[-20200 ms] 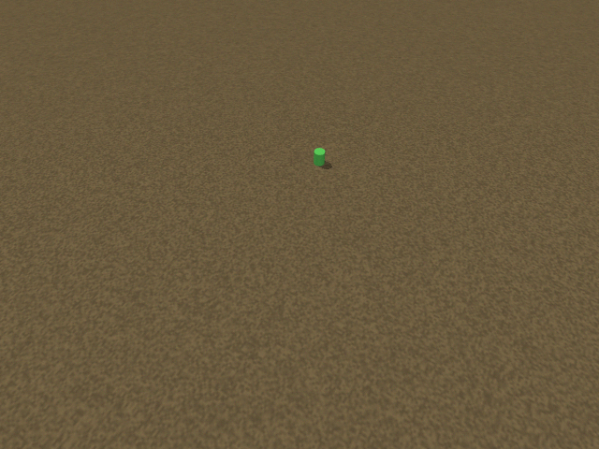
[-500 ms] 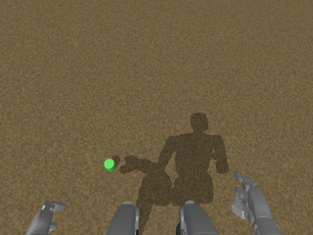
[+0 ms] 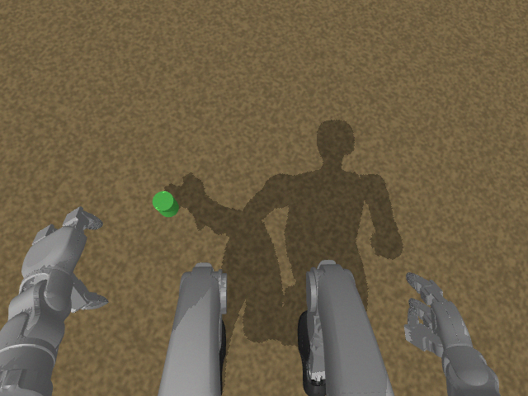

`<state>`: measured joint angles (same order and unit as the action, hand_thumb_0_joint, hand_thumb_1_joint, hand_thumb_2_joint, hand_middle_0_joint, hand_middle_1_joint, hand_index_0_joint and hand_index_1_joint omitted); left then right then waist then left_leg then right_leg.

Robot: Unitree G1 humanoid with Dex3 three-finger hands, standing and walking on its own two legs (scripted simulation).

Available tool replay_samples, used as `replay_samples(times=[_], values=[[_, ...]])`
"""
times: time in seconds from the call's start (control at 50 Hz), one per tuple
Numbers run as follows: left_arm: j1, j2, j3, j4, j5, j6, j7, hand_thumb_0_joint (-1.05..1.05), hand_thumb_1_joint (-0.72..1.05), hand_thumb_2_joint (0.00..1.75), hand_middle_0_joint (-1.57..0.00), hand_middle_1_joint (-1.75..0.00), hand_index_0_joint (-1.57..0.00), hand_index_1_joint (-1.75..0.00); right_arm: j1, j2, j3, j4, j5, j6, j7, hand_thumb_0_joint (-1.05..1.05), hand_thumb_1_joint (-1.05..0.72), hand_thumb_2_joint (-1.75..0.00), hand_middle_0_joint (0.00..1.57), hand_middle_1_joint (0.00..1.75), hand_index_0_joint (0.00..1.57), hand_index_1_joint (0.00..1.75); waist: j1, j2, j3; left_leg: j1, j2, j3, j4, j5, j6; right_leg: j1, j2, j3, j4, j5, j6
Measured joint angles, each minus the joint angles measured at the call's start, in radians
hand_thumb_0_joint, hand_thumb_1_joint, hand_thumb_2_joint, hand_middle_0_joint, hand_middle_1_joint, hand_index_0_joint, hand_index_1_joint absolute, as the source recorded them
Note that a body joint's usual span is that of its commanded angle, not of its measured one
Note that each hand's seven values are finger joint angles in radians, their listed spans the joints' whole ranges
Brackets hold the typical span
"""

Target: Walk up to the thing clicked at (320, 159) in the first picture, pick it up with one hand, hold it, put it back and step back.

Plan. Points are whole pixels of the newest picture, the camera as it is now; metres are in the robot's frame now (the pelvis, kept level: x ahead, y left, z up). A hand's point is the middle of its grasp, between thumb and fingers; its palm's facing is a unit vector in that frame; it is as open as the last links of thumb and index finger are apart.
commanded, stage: rise first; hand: left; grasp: from above
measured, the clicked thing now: (166, 204) +0.49 +0.27 -0.47
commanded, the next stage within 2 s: approach in 1.36 s
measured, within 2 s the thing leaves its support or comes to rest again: neither
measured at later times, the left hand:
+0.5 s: hand (113, 232) +0.37 +0.32 -0.27, palm faces -0.48 -0.11 -0.87, open 13.9 cm
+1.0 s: hand (128, 217) +0.42 +0.31 -0.32, palm faces -0.46 -0.03 -0.89, open 13.5 cm
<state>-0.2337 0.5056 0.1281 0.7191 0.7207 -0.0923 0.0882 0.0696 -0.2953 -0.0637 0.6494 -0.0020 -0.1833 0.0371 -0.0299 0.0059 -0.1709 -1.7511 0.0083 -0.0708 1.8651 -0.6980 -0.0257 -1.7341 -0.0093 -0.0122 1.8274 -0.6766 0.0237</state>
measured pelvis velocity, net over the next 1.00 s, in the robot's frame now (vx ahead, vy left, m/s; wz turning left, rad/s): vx -0.03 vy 0.01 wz -0.08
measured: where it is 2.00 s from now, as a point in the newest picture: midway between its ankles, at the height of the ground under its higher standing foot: (262, 372)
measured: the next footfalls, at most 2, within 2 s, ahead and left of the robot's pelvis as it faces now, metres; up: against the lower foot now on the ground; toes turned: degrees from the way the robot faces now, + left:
none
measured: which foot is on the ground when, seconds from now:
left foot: down 0.00-1.00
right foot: down 0.00-1.00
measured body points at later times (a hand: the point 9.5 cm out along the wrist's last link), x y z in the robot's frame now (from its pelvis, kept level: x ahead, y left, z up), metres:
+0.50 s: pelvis -0.04 +0.01 -0.12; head +0.18 +0.05 +0.27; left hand +0.39 +0.32 -0.22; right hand +0.03 -0.28 -0.24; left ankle +0.06 +0.13 -0.47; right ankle +0.07 -0.13 -0.47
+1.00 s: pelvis -0.03 +0.01 -0.16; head +0.21 +0.07 +0.22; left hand +0.44 +0.31 -0.27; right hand +0.04 -0.27 -0.27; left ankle +0.06 +0.13 -0.47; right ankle +0.07 -0.13 -0.47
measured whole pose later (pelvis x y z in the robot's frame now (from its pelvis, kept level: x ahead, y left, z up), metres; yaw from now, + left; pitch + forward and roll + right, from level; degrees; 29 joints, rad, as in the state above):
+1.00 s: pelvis -0.03 +0.01 -0.16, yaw -4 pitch +34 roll -8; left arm -0.87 0.76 0.13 1.37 1.30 -0.30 0.37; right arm 0.12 -0.26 0.01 0.75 -0.13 -0.03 0.13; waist -0.18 -0.02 -0.07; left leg -2.27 -0.02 -0.13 2.37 -0.70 -0.01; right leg -2.21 0.00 -0.04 2.28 -0.67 0.05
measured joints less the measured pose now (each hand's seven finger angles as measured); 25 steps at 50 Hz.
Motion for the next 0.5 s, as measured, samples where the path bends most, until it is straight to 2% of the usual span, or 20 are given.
replay_samples(times=[0.12, 0.2, 0.34, 0.5], values=[[-0.164, 0.05, 0.013, 0.112, 0.118, -0.067, 0.022, 0.0, -0.51, 0.99, -0.08, -1.08, -0.09, -1.08, 0.011, 0.011, -0.003, 0.039, -0.012, 0.039, 0.018, 0.01, -0.88, -0.89, 0.2, 0.3, 0.2, 0.3, -0.002, 0.004, 0.026, -0.158, -0.001, -0.012, 0.137, 0.0, -0.001, -0.155, 0.006, -0.003, 0.129, 0.005, 0.003], [-0.244, 0.086, 0.019, 0.174, 0.185, -0.1, 0.036, 0.0, -0.5, 1.0, -0.08, -1.07, -0.09, -1.07, 0.029, 0.019, 0.0, 0.061, -0.022, 0.067, 0.026, 0.01, -0.88, -0.89, 0.2, 0.3, 0.2, 0.3, -0.011, 0.005, 0.045, -0.235, -0.004, -0.02, 0.211, 0.005, 0.0, -0.227, 0.009, -0.006, 0.195, 0.014, 0.008], [-0.344, 0.145, 0.018, 0.294, 0.288, -0.155, 0.07, 0.0, -0.5, 1.0, -0.08, -1.06, -0.09, -1.05, 0.065, 0.025, 0.009, 0.084, -0.038, 0.116, 0.039, 0.01, -0.89, -0.89, 0.2, 0.3, 0.2, 0.3, -0.046, 0.004, 0.066, -0.328, -0.01, -0.031, 0.302, 0.019, 0.006, -0.308, 0.011, -0.012, 0.271, 0.029, 0.016], [-0.436, 0.193, 0.008, 0.422, 0.414, -0.205, 0.152, 0.0, -0.48, 0.99, -0.11, -0.99, -0.11, -0.99, 0.09, 0.02, 0.031, 0.1, -0.063, 0.155, 0.053, 0.01, -0.9, -0.9, 0.2, 0.3, 0.2, 0.3, -0.091, -0.006, 0.07, -0.398, -0.018, -0.044, 0.379, 0.018, 0.012, -0.365, 0.011, -0.02, 0.335, 0.028, 0.019]])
